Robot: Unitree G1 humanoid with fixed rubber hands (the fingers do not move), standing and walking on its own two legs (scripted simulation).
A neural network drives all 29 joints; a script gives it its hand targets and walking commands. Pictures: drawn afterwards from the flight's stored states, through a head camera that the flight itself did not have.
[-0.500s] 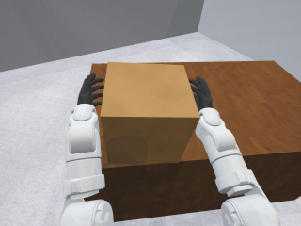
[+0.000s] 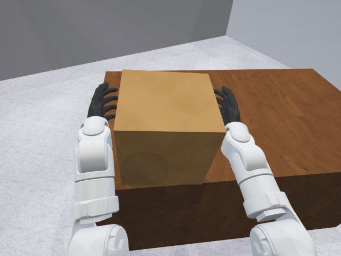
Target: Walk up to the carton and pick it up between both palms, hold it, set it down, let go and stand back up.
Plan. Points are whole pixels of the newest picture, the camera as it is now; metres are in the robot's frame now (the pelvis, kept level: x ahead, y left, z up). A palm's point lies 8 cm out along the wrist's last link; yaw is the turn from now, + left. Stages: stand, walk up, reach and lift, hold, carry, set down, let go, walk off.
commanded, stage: hold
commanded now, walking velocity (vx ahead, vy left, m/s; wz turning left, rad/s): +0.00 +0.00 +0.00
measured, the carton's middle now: (164, 130) +0.37 +0.01 +0.12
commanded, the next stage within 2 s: none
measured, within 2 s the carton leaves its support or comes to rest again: neither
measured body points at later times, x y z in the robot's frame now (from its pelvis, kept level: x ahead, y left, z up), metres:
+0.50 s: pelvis +0.00 +0.00 +0.00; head -0.03 +0.03 +0.45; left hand +0.37 +0.15 +0.18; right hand +0.37 -0.14 +0.17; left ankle +0.02 +0.11 -0.75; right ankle +0.02 -0.11 -0.75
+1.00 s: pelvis +0.00 +0.00 +0.00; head -0.03 +0.03 +0.45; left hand +0.37 +0.15 +0.18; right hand +0.37 -0.14 +0.17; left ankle +0.02 +0.11 -0.75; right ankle +0.02 -0.11 -0.75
